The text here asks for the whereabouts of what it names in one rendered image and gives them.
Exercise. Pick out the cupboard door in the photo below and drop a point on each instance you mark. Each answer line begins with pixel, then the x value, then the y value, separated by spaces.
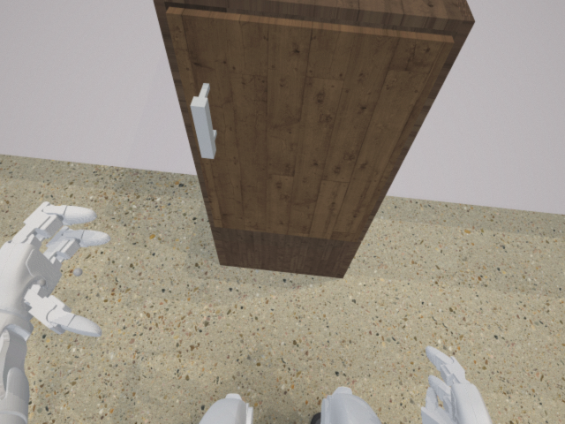
pixel 310 116

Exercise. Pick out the robot left forearm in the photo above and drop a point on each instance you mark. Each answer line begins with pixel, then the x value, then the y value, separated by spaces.
pixel 14 386

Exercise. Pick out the left robot hand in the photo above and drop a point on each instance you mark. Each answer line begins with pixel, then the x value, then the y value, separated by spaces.
pixel 22 265

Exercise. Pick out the right robot hand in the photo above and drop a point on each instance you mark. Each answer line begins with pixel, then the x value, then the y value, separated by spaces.
pixel 462 402

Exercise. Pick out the handle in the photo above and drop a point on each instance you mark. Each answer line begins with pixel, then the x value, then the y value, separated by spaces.
pixel 203 123

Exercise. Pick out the right robot thigh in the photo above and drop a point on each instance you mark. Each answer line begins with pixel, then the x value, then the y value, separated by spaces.
pixel 344 408

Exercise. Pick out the robot right shin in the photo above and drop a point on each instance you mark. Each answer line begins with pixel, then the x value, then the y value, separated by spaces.
pixel 342 390

